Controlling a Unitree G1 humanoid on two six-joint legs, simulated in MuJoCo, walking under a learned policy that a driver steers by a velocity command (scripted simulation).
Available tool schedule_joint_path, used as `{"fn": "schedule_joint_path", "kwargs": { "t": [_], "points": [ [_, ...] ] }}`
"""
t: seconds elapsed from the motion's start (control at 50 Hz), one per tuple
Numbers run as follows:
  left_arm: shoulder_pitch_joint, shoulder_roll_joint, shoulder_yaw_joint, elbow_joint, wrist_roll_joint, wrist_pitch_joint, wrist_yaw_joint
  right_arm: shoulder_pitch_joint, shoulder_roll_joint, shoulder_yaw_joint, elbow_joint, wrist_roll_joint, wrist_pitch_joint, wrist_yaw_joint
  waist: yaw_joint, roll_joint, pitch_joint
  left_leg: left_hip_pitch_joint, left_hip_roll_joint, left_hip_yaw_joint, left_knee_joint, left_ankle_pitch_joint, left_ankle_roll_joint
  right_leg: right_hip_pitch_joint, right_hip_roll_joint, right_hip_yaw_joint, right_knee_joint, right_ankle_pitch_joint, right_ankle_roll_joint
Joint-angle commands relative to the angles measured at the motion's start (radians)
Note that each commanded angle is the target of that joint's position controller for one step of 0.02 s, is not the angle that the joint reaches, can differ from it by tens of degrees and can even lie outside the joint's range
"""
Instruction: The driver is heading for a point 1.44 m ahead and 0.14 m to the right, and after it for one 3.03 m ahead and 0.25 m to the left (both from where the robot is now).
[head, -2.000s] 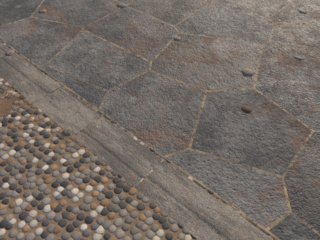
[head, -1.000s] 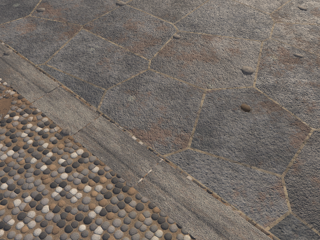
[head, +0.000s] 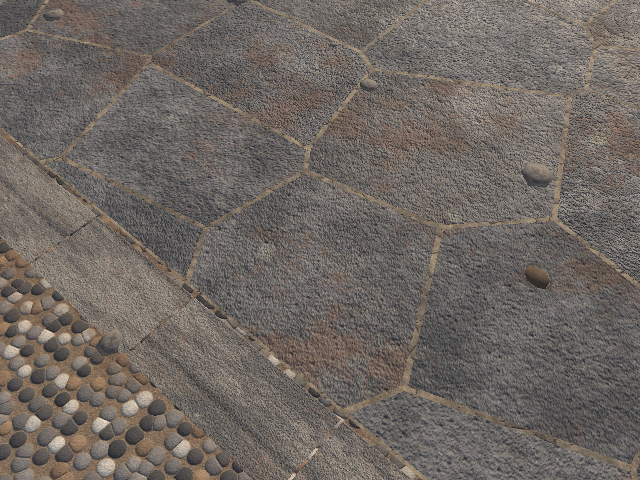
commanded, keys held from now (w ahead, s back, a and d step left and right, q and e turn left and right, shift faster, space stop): w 1.00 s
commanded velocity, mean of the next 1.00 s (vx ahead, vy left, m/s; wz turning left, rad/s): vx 0.50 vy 0.00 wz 0.00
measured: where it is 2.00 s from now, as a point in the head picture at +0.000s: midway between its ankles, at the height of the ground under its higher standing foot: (337, 219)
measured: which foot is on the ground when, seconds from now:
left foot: up 0.00-0.46, down 0.48-1.00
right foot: down 0.00-0.48, up 0.50-1.00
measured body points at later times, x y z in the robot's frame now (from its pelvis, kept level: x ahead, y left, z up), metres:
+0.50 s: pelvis +0.29 +0.03 +0.00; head +0.33 +0.04 +0.44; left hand +0.19 +0.25 -0.15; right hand +0.47 -0.18 -0.12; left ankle +0.41 +0.10 -0.72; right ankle +0.09 -0.05 -0.70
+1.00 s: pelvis +0.56 +0.02 +0.01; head +0.60 +0.02 +0.46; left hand +0.76 +0.23 -0.11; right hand +0.46 -0.20 -0.14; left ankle +0.41 +0.10 -0.72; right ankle +0.71 -0.08 -0.71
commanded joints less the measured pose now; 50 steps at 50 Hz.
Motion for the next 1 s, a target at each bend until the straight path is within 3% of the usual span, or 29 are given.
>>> {"fn": "schedule_joint_path", "kwargs": {
  "t": [0.02, 0.04, 0.06, 0.12, 0.18, 0.24, 0.36, 0.42, 0.44, 0.46, 0.48, 0.5, 0.52, 0.54, 0.56, 0.6, 0.66, 0.72, 0.8, 0.9, 0.96, 1.0],
  "points": [
    [0.148, 0.058, 0.010, 0.025, -0.008, -0.015, 0.002, -0.019, -0.077, -0.024, -0.077, -0.017, -0.008, 0.007, 0.022, 0.003, -0.045, -0.367, 0.089, -0.059, 0.116, 0.125, 0.016, 0.289, -0.334, 0.475, -0.396, -0.088, -0.121],
    [0.162, 0.029, -0.002, 0.042, -0.010, -0.021, 0.009, 0.009, -0.054, -0.021, -0.072, -0.029, 0.006, 0.012, -0.009, -0.016, -0.039, -0.311, 0.104, -0.057, 0.070, 0.129, 0.004, 0.229, -0.298, 0.400, -0.409, -0.017, -0.097],
    [0.191, 0.026, -0.007, 0.055, -0.009, -0.029, 0.013, 0.017, -0.038, -0.021, -0.070, -0.033, 0.018, 0.017, -0.019, -0.027, -0.036, -0.287, 0.107, -0.050, 0.039, 0.129, -0.006, 0.209, -0.283, 0.360, -0.414, 0.047, -0.090],
    [0.259, 0.071, -0.005, 0.074, -0.011, -0.042, 0.019, -0.065, -0.046, -0.024, -0.103, -0.035, 0.041, 0.027, -0.027, -0.046, -0.006, -0.356, 0.122, -0.015, -0.046, 0.175, -0.032, 0.211, -0.257, 0.276, -0.437, 0.149, -0.086],
    [0.320, 0.078, -0.011, 0.078, -0.013, -0.040, 0.017, -0.221, -0.068, -0.025, -0.158, -0.029, 0.049, 0.033, 0.006, -0.056, 0.028, -0.464, 0.136, 0.015, -0.175, 0.286, -0.056, 0.260, -0.240, 0.236, -0.461, 0.212, -0.073],
    [0.373, 0.073, -0.019, 0.083, -0.014, -0.039, 0.017, -0.346, -0.062, -0.017, -0.199, -0.018, 0.046, 0.037, 0.038, -0.065, 0.037, -0.467, 0.114, 0.049, -0.346, 0.372, -0.067, 0.308, -0.218, 0.189, -0.450, 0.331, -0.048],
    [0.459, 0.085, -0.021, 0.113, -0.003, -0.038, 0.029, -0.494, -0.065, -0.010, -0.251, -0.012, 0.033, 0.036, 0.076, -0.087, 0.046, -0.454, 0.061, 0.089, -0.545, 0.369, -0.027, 0.492, -0.257, 0.162, -0.387, 0.506, -0.057],
    [0.415, 0.111, -0.014, 0.111, 0.002, -0.036, 0.038, -0.420, -0.091, -0.023, -0.241, -0.015, 0.020, 0.026, 0.019, -0.100, 0.006, -0.314, 0.007, 0.107, -0.602, 0.253, 0.024, 0.539, -0.278, 0.139, -0.256, 0.801, -0.046],
    [0.401, 0.123, -0.011, 0.111, 0.004, -0.033, 0.039, -0.317, -0.109, -0.034, -0.209, -0.016, 0.014, 0.018, -0.025, -0.103, -0.048, -0.201, -0.025, 0.113, -0.624, 0.226, 0.045, 0.541, -0.273, 0.130, -0.139, 0.902, -0.036],
    [0.378, 0.127, -0.010, 0.106, -0.001, -0.028, 0.038, -0.149, -0.129, -0.048, -0.152, -0.022, 0.006, 0.010, -0.097, -0.080, -0.131, -0.005, -0.039, 0.116, -0.693, 0.278, 0.068, 0.487, -0.243, 0.104, 0.047, 0.868, -0.017],
    [0.370, 0.102, -0.018, 0.082, -0.013, -0.029, 0.034, 0.024, -0.194, -0.069, -0.111, -0.048, -0.002, -0.001, -0.156, -0.026, -0.240, 0.260, 0.121, -0.051, -0.697, 0.221, 0.114, 0.284, -0.204, 0.082, 0.312, 0.574, -0.002],
    [0.496, -0.007, -0.037, 0.062, -0.059, -0.026, 0.019, 0.101, -0.296, -0.096, -0.103, -0.062, 0.001, 0.002, -0.107, 0.212, -0.379, 0.558, 0.441, -0.570, -0.778, 0.156, 0.275, -0.096, -0.010, 0.040, 0.736, -0.167, 0.046],
    [0.423, 0.094, -0.010, 0.066, -0.032, -0.024, 0.021, 0.018, -0.252, -0.089, -0.110, -0.020, 0.018, 0.013, -0.089, 0.073, -0.351, 0.485, 0.412, -0.673, -0.875, 0.088, 0.258, -0.197, -0.016, 0.189, 0.828, -0.285, 0.029],
    [0.326, 0.094, -0.007, 0.028, -0.023, -0.025, 0.019, -0.102, -0.204, -0.073, -0.127, -0.008, 0.017, 0.016, -0.047, 0.046, -0.184, 0.330, 0.380, -0.495, -0.898, 0.087, 0.217, -0.245, -0.072, 0.196, 0.798, -0.199, 0.025],
    [0.276, 0.081, -0.008, 0.018, -0.019, -0.030, 0.017, -0.152, -0.143, -0.056, -0.131, -0.012, 0.009, 0.021, -0.027, -0.004, -0.109, 0.208, 0.337, -0.394, -0.935, 0.182, 0.185, -0.220, -0.105, 0.194, 0.739, -0.138, 0.026],
    [0.289, 0.045, -0.008, 0.024, 0.007, -0.006, 0.008, -0.152, -0.075, -0.033, -0.102, -0.009, -0.004, 0.011, 0.034, 0.016, -0.054, 0.061, 0.250, -0.234, -0.973, 0.301, 0.118, -0.126, -0.146, 0.189, 0.632, -0.100, 0.041],
    [0.276, 0.023, -0.008, 0.017, 0.016, 0.023, -0.007, -0.077, -0.106, -0.033, -0.071, -0.005, -0.023, 0.004, 0.055, 0.032, -0.043, 0.031, 0.220, -0.155, -0.997, 0.419, 0.113, -0.122, -0.152, 0.159, 0.567, -0.071, 0.066],
    [0.138, 0.042, -0.007, -0.033, 0.014, 0.036, -0.014, -0.026, -0.131, -0.033, -0.064, -0.005, -0.024, 0.004, 0.036, 0.038, -0.002, 0.050, 0.206, -0.116, -1.038, 0.418, 0.111, -0.229, -0.176, 0.133, 0.465, 0.030, 0.092],
    [-0.030, 0.042, -0.015, -0.091, 0.001, 0.033, -0.017, 0.044, -0.124, -0.024, -0.055, -0.005, -0.021, 0.005, -0.005, 0.043, 0.023, 0.111, 0.184, -0.069, -1.043, 0.508, 0.094, -0.270, -0.167, 0.098, 0.257, 0.143, 0.110],
    [-0.161, 0.041, -0.024, -0.136, -0.004, 0.024, -0.016, 0.124, -0.132, -0.022, -0.029, -0.011, -0.020, -0.004, -0.044, 0.060, 0.035, 0.247, 0.209, -0.040, -1.007, 0.617, 0.098, -0.259, -0.127, 0.063, 0.082, 0.168, 0.084],
    [-0.173, 0.057, -0.019, -0.154, -0.003, 0.013, -0.014, 0.117, -0.147, -0.027, -0.020, -0.019, -0.016, -0.013, -0.027, 0.063, 0.038, 0.321, 0.242, -0.033, -0.945, 0.746, 0.096, -0.221, -0.106, 0.058, 0.018, 0.084, 0.045],
    [-0.062, 0.076, -0.006, -0.124, -0.002, 0.003, -0.004, 0.081, -0.167, -0.032, -0.023, -0.022, -0.013, -0.017, 0.030, 0.074, -0.019, 0.324, 0.239, -0.008, -0.805, 0.999, 0.073, -0.054, -0.050, 0.035, -0.023, 0.011, 0.009]
  ]
}}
